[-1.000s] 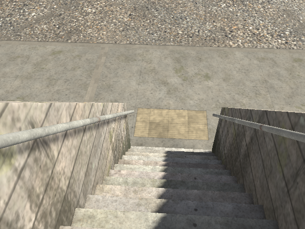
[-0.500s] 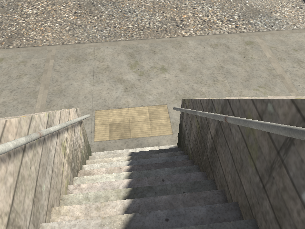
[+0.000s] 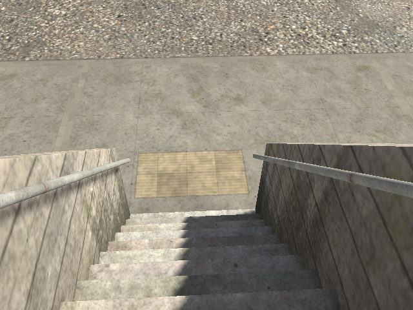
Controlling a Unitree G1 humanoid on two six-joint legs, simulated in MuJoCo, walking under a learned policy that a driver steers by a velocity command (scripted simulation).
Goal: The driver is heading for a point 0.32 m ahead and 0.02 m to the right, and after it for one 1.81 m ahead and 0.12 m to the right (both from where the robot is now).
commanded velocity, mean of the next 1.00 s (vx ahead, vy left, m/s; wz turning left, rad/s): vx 0.50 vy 0.00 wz -0.04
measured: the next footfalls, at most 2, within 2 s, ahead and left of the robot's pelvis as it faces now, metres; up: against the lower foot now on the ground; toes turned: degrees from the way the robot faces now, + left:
right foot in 0.14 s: +0.17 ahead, -0.11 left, -0.22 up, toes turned +3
left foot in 0.62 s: +0.40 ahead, +0.07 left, -0.44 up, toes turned +6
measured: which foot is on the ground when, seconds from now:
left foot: down 0.00-0.14, up 0.16-0.60, down 0.62-1.00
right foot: up 0.00-0.12, down 0.14-0.60, up 0.62-1.00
